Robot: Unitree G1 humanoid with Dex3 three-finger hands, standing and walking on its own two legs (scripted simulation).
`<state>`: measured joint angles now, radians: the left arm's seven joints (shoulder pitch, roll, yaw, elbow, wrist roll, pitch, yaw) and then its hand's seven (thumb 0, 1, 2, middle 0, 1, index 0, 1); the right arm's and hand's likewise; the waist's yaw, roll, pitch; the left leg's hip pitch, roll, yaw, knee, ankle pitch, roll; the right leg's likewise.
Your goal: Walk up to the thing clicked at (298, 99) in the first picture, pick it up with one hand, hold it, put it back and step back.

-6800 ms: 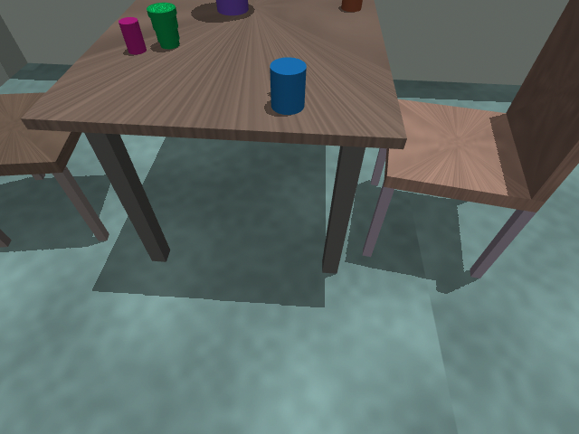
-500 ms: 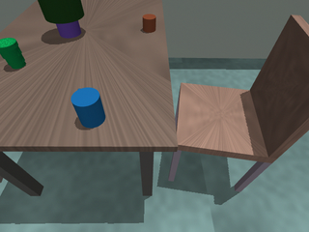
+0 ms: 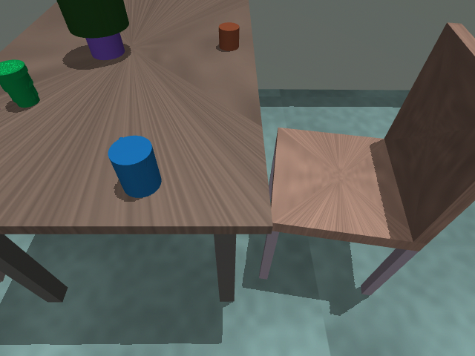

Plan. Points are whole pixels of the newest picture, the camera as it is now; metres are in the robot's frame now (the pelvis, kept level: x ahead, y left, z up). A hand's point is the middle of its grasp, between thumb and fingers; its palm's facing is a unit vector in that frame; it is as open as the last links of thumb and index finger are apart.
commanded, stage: rise first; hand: left
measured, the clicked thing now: (133, 162) +0.48 +0.23 +0.03
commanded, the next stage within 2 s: go down in 1.90 s
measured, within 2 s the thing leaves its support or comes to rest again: neither
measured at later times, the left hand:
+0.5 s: hand (96, 326) +0.18 +0.25 -0.06, palm faces +0.23 -0.91 -0.34, open 16.2 cm
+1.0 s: hand (67, 301) +0.19 +0.24 +0.06, palm faces +0.29 -0.87 -0.40, open 17.6 cm
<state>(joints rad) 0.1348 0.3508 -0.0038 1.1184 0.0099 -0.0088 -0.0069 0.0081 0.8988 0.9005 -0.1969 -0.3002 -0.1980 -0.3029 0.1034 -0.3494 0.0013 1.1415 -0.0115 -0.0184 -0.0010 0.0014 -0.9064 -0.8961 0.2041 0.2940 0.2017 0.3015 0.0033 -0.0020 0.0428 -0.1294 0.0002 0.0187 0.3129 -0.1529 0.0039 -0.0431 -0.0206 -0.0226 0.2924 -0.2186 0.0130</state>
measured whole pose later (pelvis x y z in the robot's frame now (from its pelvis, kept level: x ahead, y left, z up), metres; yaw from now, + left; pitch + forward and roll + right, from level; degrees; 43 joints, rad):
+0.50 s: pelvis +0.00 +0.00 -0.01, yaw -1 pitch +1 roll +0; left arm 0.29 0.29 0.14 0.41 -0.05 -0.06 0.08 0.00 -0.24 0.10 -0.05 -0.05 -0.05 -0.05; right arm 0.23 -0.22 -0.05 0.64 0.05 -0.06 -0.07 0.00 0.24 -0.11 0.06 0.05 0.06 0.06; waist 0.03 0.02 0.00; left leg -0.21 0.01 0.04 0.41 -0.20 0.00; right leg -0.14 -0.01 0.00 0.41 -0.27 0.00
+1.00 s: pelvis +0.00 -0.01 -0.01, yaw +0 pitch -3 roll +1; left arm 0.46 0.32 0.24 -0.08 -0.06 -0.15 0.03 -0.01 -0.55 0.01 -0.05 -0.04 -0.05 -0.04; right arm 0.22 -0.24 -0.13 0.68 0.02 -0.06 -0.06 -0.01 0.50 -0.02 0.06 0.05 0.06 0.05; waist 0.05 0.05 0.03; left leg -0.15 0.01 0.02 0.39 -0.20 -0.01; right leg -0.08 -0.01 -0.02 0.41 -0.28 0.00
